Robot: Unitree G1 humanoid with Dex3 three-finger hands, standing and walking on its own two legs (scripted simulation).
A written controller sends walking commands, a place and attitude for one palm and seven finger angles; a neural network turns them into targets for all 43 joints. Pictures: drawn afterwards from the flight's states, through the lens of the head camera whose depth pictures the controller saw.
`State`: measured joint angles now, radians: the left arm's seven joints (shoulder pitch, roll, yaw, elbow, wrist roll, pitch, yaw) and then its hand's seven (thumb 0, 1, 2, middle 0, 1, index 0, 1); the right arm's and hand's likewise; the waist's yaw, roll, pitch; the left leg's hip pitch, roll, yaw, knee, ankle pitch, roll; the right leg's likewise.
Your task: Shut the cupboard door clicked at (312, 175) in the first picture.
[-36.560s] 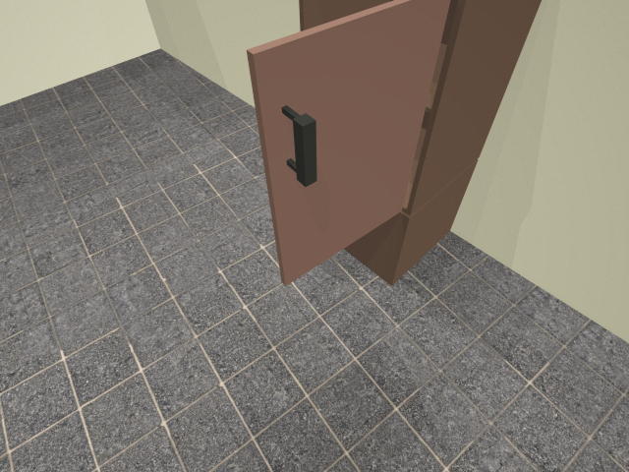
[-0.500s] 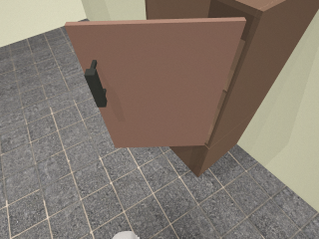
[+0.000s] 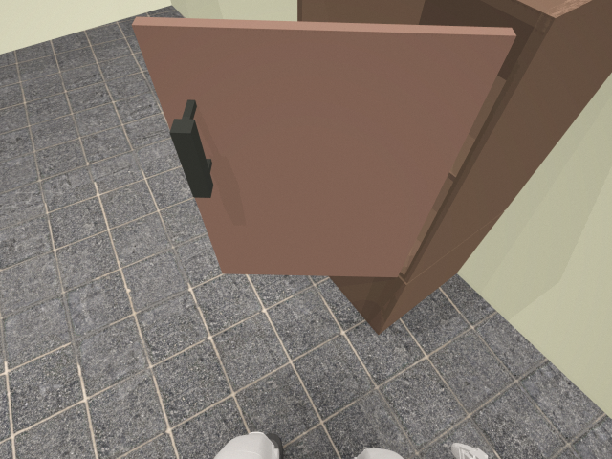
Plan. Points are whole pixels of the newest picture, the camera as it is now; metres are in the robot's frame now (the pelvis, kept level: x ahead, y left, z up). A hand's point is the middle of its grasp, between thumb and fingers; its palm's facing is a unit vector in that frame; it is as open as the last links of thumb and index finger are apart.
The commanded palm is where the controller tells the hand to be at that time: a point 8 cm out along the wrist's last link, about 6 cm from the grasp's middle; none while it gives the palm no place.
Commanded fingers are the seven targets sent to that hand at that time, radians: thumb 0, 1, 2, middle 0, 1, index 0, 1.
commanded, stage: come to a stop and stand still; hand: left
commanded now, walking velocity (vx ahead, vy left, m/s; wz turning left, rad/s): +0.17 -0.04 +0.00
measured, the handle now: (197, 150) +0.48 +0.20 +0.10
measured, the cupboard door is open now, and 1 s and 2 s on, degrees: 53 53 53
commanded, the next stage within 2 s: look again from close up in 0.36 s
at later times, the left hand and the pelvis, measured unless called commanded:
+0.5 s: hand out of the picture -0.01 +0.16 -0.18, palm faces +0.03 -0.98 -0.18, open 7.3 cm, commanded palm none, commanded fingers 0.00 0.90 0.90 -0.20 -0.30 -0.20 -0.30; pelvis -0.01 -0.02 +0.00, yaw +1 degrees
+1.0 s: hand out of the picture -0.01 +0.25 -0.16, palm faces +0.01 -0.95 -0.30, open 7.4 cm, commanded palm none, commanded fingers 0.00 0.90 0.90 -0.20 -0.30 -0.20 -0.30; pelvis -0.06 +0.02 +0.00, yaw +1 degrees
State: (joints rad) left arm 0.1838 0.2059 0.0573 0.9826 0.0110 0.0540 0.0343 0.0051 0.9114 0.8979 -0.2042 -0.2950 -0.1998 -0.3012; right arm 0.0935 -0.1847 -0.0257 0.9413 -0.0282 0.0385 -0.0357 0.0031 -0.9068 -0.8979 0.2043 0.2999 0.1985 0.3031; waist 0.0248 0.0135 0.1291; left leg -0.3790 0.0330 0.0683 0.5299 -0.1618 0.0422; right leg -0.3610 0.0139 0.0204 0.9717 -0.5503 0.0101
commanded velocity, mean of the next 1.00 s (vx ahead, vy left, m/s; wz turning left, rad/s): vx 0.03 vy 0.03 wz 0.00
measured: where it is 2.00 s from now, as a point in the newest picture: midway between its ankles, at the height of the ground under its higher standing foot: outside the picture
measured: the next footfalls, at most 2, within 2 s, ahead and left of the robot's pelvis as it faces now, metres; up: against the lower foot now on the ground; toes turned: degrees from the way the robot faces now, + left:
right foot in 0.10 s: -0.03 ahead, -0.16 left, +0.00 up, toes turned +1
right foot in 1.78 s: +0.05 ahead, -0.14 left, +0.00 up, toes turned -4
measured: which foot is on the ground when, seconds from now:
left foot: down 0.00-1.00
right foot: up 0.00-0.08, down 0.10-1.00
